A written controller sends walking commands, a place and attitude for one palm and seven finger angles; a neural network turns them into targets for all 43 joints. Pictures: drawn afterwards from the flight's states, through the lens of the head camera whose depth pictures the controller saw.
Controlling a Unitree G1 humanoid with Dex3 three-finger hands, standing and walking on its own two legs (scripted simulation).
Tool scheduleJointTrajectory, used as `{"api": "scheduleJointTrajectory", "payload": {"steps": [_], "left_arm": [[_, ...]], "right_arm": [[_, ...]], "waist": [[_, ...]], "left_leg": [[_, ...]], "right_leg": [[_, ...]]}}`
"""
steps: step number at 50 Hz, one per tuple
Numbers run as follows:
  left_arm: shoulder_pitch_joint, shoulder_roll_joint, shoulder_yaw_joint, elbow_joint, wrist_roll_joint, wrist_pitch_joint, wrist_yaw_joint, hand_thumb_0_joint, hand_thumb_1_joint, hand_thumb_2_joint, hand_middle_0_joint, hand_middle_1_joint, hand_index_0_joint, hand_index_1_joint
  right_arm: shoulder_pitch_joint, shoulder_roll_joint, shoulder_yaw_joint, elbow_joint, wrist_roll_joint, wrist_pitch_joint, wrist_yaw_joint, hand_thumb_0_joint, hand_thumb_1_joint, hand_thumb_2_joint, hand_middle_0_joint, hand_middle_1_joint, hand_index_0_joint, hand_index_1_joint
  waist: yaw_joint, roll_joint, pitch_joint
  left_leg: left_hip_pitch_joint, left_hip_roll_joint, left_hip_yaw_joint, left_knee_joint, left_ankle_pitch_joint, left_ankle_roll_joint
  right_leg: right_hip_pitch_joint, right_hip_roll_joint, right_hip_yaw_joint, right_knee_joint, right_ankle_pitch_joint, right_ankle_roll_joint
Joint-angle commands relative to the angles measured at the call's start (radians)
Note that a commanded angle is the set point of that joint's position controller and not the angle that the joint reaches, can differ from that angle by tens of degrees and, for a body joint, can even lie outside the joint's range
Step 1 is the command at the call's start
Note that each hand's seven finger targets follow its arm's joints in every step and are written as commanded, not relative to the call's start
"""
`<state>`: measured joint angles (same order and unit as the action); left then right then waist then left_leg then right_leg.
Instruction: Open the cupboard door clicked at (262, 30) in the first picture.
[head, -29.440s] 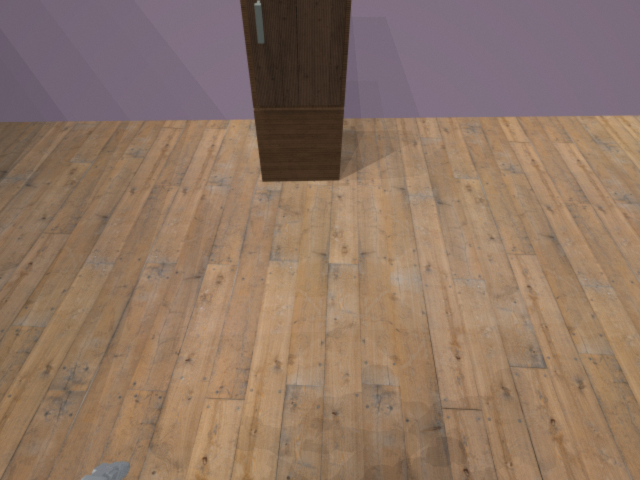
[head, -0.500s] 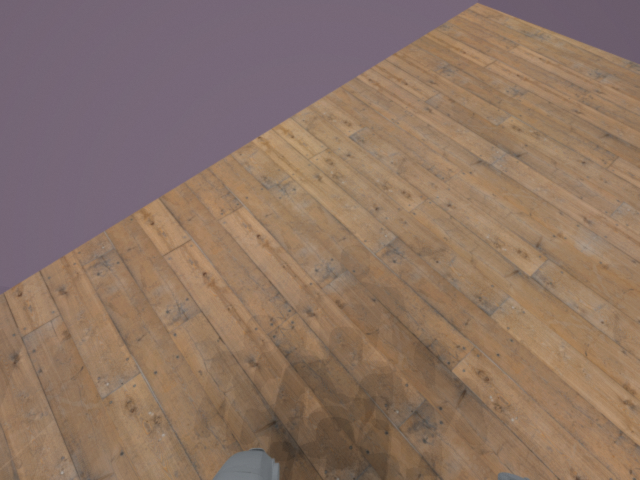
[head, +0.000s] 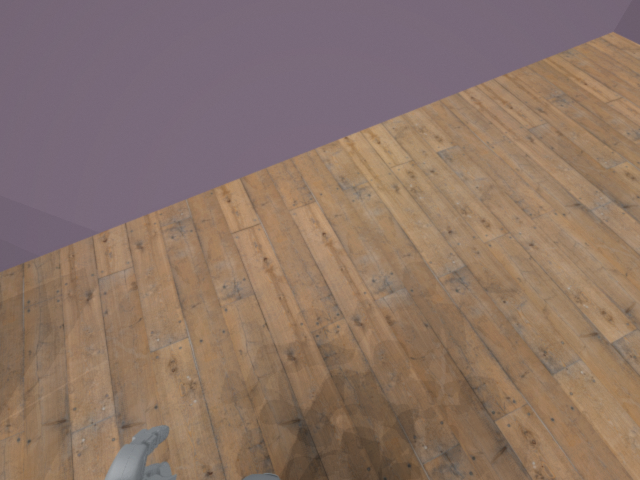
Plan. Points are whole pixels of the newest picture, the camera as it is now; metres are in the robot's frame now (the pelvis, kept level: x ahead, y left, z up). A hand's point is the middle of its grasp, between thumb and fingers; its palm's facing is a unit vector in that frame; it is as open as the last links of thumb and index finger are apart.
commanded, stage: turn to face it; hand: left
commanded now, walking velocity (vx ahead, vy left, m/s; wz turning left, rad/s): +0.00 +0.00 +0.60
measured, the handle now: out of the picture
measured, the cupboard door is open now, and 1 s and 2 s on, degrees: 51 51 51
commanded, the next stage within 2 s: none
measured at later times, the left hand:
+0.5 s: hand out of the picture -0.01 +0.23 -0.18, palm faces +0.36 -0.90 -0.25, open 7.4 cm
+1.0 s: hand out of the picture +0.01 +0.16 -0.14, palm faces +0.59 -0.77 -0.24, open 7.4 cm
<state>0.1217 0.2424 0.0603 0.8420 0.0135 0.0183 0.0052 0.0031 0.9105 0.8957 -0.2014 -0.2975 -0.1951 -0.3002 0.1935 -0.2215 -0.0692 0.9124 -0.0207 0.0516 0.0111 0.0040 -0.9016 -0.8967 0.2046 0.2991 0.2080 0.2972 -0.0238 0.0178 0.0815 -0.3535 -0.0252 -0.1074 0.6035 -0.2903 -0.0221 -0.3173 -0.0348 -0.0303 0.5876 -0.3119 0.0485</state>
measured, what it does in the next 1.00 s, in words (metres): steps on the spot, turning left: left foot, then right foot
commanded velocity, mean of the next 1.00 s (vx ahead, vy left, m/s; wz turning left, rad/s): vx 0.00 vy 0.00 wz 0.60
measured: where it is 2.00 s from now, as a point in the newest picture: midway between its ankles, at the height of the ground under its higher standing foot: outside the picture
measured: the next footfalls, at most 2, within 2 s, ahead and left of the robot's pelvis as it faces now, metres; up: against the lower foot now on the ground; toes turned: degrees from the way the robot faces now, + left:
left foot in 0.38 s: +0.02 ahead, +0.11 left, +0.00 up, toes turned +22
right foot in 0.78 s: +0.13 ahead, -0.12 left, +0.00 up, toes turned +28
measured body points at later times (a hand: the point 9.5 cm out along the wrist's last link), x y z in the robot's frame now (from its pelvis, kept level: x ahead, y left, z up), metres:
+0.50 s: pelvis +0.01 +0.00 +0.00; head +0.06 +0.05 +0.44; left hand -0.03 +0.28 -0.16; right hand +0.21 -0.20 -0.12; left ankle -0.02 +0.10 -0.73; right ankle +0.01 -0.14 -0.66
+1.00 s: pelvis +0.05 -0.04 +0.01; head +0.11 -0.02 +0.46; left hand -0.02 +0.20 -0.12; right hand +0.27 -0.21 -0.14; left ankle -0.05 +0.05 -0.65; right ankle +0.09 -0.14 -0.73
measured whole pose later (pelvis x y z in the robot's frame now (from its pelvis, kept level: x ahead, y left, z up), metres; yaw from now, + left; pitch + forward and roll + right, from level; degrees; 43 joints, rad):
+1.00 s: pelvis +0.05 -0.04 +0.01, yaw +39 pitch +1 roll +2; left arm 0.18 0.17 0.03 0.87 0.02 0.01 0.02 0.00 0.91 0.90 -0.20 -0.30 -0.20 -0.30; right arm 0.16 -0.24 -0.09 0.94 -0.02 0.08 0.03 0.01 -0.91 -0.90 0.20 0.30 0.20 0.30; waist -0.04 0.00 0.11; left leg -0.49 0.01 0.02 1.08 -0.43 -0.07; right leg -0.20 -0.10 -0.18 0.51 -0.32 -0.01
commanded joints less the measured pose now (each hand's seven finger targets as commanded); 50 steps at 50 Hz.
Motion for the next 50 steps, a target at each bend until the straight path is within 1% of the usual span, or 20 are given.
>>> {"api": "scheduleJointTrajectory", "payload": {"steps": [1,3,5,13,15,17,18,19,20,22,24,26,32,37,38,39,40,41,44,50], "left_arm": [[0.152,0.214,0.045,-0.034,0.011,-0.031,0.032,0.0,0.9,0.9,-0.2,-0.3,-0.2,-0.3],[0.033,0.141,0.029,-0.06,0.007,-0.022,0.035,0.0,0.9,0.9,-0.2,-0.3,-0.2,-0.3],[0.018,0.11,0.018,-0.065,0.007,-0.03,0.033,0.0,0.9,0.9,-0.2,-0.3,-0.2,-0.3],[0.15,0.17,0.043,-0.003,0.017,-0.029,0.029,0.0,0.9,0.9,-0.2,-0.3,-0.2,-0.3],[0.147,0.183,0.05,-0.002,0.015,-0.027,0.025,0.0,0.9,0.9,-0.2,-0.3,-0.2,-0.3],[0.119,0.184,0.053,-0.005,0.005,-0.023,0.018,0.0,0.9,0.9,-0.2,-0.3,-0.2,-0.3],[0.111,0.149,0.048,-0.02,0.0,-0.018,0.014,0.0,0.9,0.9,-0.2,-0.3,-0.2,-0.3],[0.06,0.077,0.024,-0.074,-0.007,-0.013,0.007,0.0,0.9,0.9,-0.2,-0.3,-0.2,-0.3],[-0.012,0.103,0.022,-0.098,0.008,0.003,0.017,0.0,0.9,0.9,-0.2,-0.3,-0.2,-0.3],[-0.027,0.091,0.027,-0.063,0.003,0.004,0.017,0.0,0.9,0.9,-0.2,-0.3,-0.2,-0.3],[0.026,0.09,0.03,-0.027,0.006,0.008,0.006,0.0,0.9,0.9,-0.2,-0.3,-0.2,-0.3],[0.046,0.085,0.029,-0.016,0.004,0.01,0.004,0.0,0.9,0.9,-0.2,-0.3,-0.2,-0.3],[-0.001,0.079,0.021,-0.045,0.0,0.009,0.006,0.0,0.9,0.9,-0.2,-0.3,-0.2,-0.3],[0.112,0.092,0.027,-0.03,-0.006,-0.011,0.012,0.0,0.9,0.9,-0.2,-0.3,-0.2,-0.3],[0.159,0.145,0.038,-0.024,0.002,-0.024,0.018,0.0,0.9,0.9,-0.2,-0.3,-0.2,-0.3],[0.181,0.233,0.058,-0.02,0.018,-0.031,0.028,0.0,0.9,0.9,-0.2,-0.3,-0.2,-0.3],[0.165,0.249,0.047,-0.031,0.015,-0.026,0.028,0.0,0.9,0.9,-0.2,-0.3,-0.2,-0.3],[0.126,0.192,0.04,-0.033,0.009,-0.031,0.034,0.0,0.9,0.9,-0.2,-0.3,-0.2,-0.3],[0.023,0.112,0.017,-0.062,0.005,-0.029,0.032,0.0,0.9,0.9,-0.2,-0.3,-0.2,-0.3],[0.144,0.151,0.034,-0.016,0.011,-0.031,0.031,0.0,0.9,0.9,-0.2,-0.3,-0.2,-0.3]], "right_arm": [[-0.066,-0.142,-0.047,-0.111,0.001,-0.013,-0.004,0.0,-0.9,-0.9,0.2,0.3,0.2,0.3],[-0.043,-0.12,-0.047,-0.074,0.004,0.004,0.007,0.0,-0.9,-0.9,0.2,0.3,0.2,0.3],[-0.034,-0.093,-0.032,-0.056,0.004,0.007,0.016,0.0,-0.9,-0.9,0.2,0.3,0.2,0.3],[-0.128,-0.055,-0.009,-0.073,0.013,-0.005,0.022,0.0,-0.9,-0.9,0.2,0.3,0.2,0.3],[-0.101,-0.065,-0.01,-0.071,0.013,-0.011,0.019,0.0,-0.9,-0.9,0.2,0.3,0.2,0.3],[-0.022,-0.102,-0.02,-0.056,0.007,-0.017,0.017,0.0,-0.9,-0.9,0.2,0.3,0.2,0.3],[0.042,-0.177,-0.04,-0.046,0.0,-0.024,0.016,0.0,-0.9,-0.9,0.2,0.3,0.2,0.3],[0.124,-0.294,-0.068,-0.039,-0.007,-0.026,0.006,0.0,-0.9,-0.9,0.2,0.3,0.2,0.3],[0.172,-0.295,-0.065,-0.01,-0.003,-0.022,-0.004,0.0,-0.9,-0.9,0.2,0.3,0.2,0.3],[0.078,-0.249,-0.054,-0.041,-0.005,-0.029,-0.026,0.0,-0.9,-0.9,0.2,0.3,0.2,0.3],[-0.01,-0.209,-0.038,-0.064,-0.005,-0.037,-0.028,0.0,-0.9,-0.9,0.2,0.3,0.2,0.3],[-0.016,-0.207,-0.034,-0.063,-0.002,-0.042,-0.027,0.0,-0.9,-0.9,0.2,0.3,0.2,0.3],[-0.004,-0.218,-0.045,-0.057,-0.006,-0.032,-0.019,0.0,-0.9,-0.9,0.2,0.3,0.2,0.3],[-0.07,-0.207,-0.054,-0.083,0.002,-0.02,-0.017,0.0,-0.9,-0.9,0.2,0.3,0.2,0.3],[-0.072,-0.173,-0.05,-0.091,0.011,-0.021,-0.012,0.0,-0.9,-0.9,0.2,0.3,0.2,0.3],[-0.06,-0.102,-0.042,-0.111,0.017,-0.022,-0.006,0.0,-0.9,-0.9,0.2,0.3,0.2,0.3],[-0.073,-0.126,-0.044,-0.121,0.007,-0.02,-0.002,0.0,-0.9,-0.9,0.2,0.3,0.2,0.3],[-0.078,-0.131,-0.049,-0.095,0.001,-0.007,-0.003,0.0,-0.9,-0.9,0.2,0.3,0.2,0.3],[-0.047,-0.098,-0.038,-0.057,0.004,0.008,0.016,0.0,-0.9,-0.9,0.2,0.3,0.2,0.3],[-0.135,-0.063,-0.015,-0.063,0.009,0.005,0.022,0.0,-0.9,-0.9,0.2,0.3,0.2,0.3]], "waist": [[0.076,-0.297,-0.145],[0.013,-0.237,-0.092],[-0.003,-0.221,-0.088],[0.069,-0.219,-0.112],[0.054,-0.215,-0.133],[-0.002,-0.16,-0.155],[-0.04,0.024,-0.204],[-0.089,0.324,-0.204],[-0.105,0.197,-0.206],[-0.062,0.204,-0.161],[-0.006,0.128,-0.146],[0.008,0.112,-0.146],[-0.006,0.133,-0.13],[0.054,0.129,-0.159],[0.078,0.016,-0.171],[0.087,-0.276,-0.175],[0.085,-0.257,-0.142],[0.061,-0.281,-0.12],[-0.001,-0.219,-0.071],[0.059,-0.188,-0.104]], "left_leg": [[-0.265,0.008,0.018,0.561,-0.32,-0.007],[-0.254,0.052,0.044,0.683,-0.18,-0.026],[-0.23,0.062,0.092,0.623,-0.125,-0.046],[-0.107,0.047,0.207,0.18,-0.178,-0.034],[-0.036,0.03,0.229,0.07,-0.125,-0.021],[0.149,0.027,0.227,-0.105,0.044,0.001],[0.33,0.163,0.049,-0.181,0.268,0.06],[0.421,0.442,-0.326,-0.217,0.696,0.235],[0.368,0.469,-0.321,-0.217,0.626,0.286],[0.277,0.371,-0.249,-0.229,0.515,0.243],[0.233,0.292,-0.144,-0.237,0.49,0.194],[0.238,0.262,-0.103,-0.232,0.516,0.182],[0.182,0.235,-0.162,-0.228,0.43,0.181],[0.032,0.171,-0.208,-0.123,0.357,0.131],[-0.09,0.108,-0.163,-0.031,0.192,0.077],[-0.266,-0.049,0.034,0.21,-0.188,-0.009],[-0.252,-0.036,0.047,0.458,-0.352,-0.011],[-0.248,0.001,0.01,0.595,-0.299,-0.012],[-0.237,0.046,0.07,0.651,-0.123,-0.041],[-0.168,0.047,0.172,0.32,-0.161,-0.05]], "right_leg": [[0.217,-0.458,0.376,-0.301,0.243,-0.211],[0.147,-0.341,0.188,-0.268,0.282,-0.182],[0.163,-0.284,0.04,-0.235,0.445,-0.155],[0.306,-0.336,-0.051,-0.14,0.66,-0.162],[0.29,-0.338,-0.074,-0.091,0.66,-0.144],[0.178,-0.316,-0.137,0.036,0.553,-0.085],[-0.004,-0.248,-0.177,0.224,0.315,-0.027],[-0.278,-0.098,-0.164,0.457,-0.361,0.043],[-0.302,-0.092,-0.022,0.554,-0.382,0.024],[-0.324,-0.092,0.039,0.61,-0.244,0.025],[-0.281,-0.081,0.037,0.591,-0.129,0.034],[-0.249,-0.068,0.029,0.523,-0.102,0.04],[-0.14,-0.016,0.009,0.289,-0.118,0.037],[0.164,0.026,-0.017,-0.087,0.055,0.015],[0.313,-0.072,0.074,-0.223,0.111,-0.008],[0.399,-0.361,0.355,-0.301,0.192,-0.117],[0.257,-0.482,0.381,-0.301,0.277,-0.212],[0.189,-0.425,0.369,-0.298,0.293,-0.214],[0.165,-0.276,0.065,-0.243,0.432,-0.153],[0.302,-0.31,-0.041,-0.181,0.632,-0.158]]}}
